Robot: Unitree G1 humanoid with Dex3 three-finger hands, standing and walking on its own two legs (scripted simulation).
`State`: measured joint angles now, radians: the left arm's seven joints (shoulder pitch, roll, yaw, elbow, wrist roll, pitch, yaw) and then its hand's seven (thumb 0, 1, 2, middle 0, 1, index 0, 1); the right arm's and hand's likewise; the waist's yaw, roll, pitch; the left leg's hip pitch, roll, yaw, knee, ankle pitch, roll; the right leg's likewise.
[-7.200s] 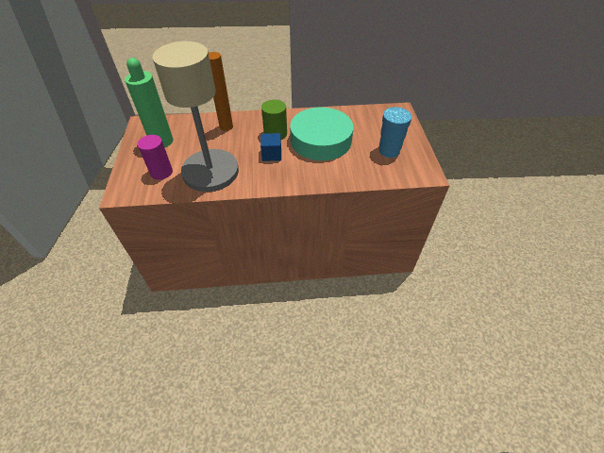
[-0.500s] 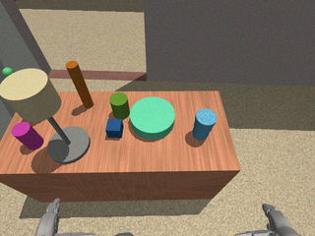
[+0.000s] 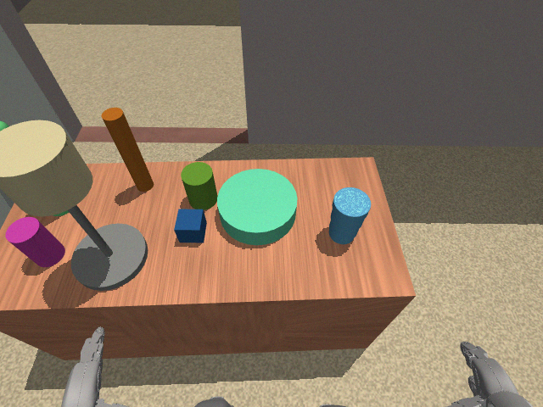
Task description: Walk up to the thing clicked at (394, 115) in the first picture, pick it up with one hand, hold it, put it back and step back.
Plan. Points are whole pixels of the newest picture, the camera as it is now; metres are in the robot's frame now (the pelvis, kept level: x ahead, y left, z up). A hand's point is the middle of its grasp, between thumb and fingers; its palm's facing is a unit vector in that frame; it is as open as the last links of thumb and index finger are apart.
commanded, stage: go down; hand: right
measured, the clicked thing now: (346, 218) +0.53 -0.17 -0.19
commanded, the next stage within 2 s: none
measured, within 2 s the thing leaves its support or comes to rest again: neither
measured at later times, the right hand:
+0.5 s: hand (477, 330) +0.22 -0.29 -0.03, palm faces +0.15 +0.94 -0.29, open 17.5 cm
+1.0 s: hand (508, 227) +0.35 -0.34 +0.05, palm faces +0.17 +0.98 -0.11, open 17.6 cm
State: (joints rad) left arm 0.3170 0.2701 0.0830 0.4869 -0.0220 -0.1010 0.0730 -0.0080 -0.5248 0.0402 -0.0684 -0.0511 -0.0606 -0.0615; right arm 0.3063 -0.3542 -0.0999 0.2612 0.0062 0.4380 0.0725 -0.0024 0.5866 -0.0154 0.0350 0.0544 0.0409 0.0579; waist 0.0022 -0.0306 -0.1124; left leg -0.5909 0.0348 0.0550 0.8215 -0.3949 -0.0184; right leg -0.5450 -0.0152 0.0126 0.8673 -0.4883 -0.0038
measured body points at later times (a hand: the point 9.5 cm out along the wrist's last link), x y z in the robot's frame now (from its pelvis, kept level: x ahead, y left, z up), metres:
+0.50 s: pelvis -0.01 +0.00 -0.01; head +0.01 -0.01 +0.44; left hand +0.15 +0.26 -0.05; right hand +0.21 -0.33 -0.01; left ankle +0.01 +0.13 -0.70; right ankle -0.03 -0.11 -0.70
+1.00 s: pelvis -0.03 +0.00 +0.00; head +0.03 -0.02 +0.45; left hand +0.11 +0.26 -0.06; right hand +0.33 -0.39 +0.06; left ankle +0.01 +0.13 -0.70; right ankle -0.03 -0.11 -0.70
